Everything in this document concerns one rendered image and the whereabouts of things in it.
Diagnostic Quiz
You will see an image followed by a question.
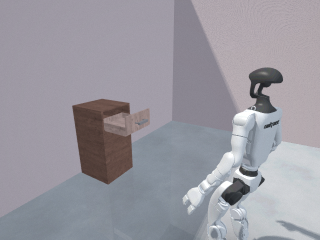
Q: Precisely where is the humanoid robot head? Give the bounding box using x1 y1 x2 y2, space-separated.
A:
247 67 283 114

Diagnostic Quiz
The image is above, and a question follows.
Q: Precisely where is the left robot forearm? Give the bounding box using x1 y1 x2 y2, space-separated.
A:
198 153 235 196

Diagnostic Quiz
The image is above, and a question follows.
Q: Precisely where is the left robot upper arm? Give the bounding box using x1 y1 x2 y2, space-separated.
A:
223 111 255 168

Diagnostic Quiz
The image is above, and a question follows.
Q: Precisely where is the right robot upper arm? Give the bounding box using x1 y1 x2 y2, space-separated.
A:
272 106 283 147

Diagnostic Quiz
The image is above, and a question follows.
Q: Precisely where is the left robot shin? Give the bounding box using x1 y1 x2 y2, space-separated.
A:
207 224 227 240

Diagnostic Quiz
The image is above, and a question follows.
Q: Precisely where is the handle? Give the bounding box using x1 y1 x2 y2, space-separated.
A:
135 119 148 125

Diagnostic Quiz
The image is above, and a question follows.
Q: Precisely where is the robot left hand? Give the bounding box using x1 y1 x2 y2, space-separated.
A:
182 187 205 216

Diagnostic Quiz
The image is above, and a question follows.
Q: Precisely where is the right robot forearm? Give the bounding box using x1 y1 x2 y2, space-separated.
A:
269 145 278 154

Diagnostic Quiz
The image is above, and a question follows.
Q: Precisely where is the drawer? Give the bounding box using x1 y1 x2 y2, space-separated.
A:
103 108 150 137

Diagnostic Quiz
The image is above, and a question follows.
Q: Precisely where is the cabinet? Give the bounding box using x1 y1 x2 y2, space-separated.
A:
72 99 133 185

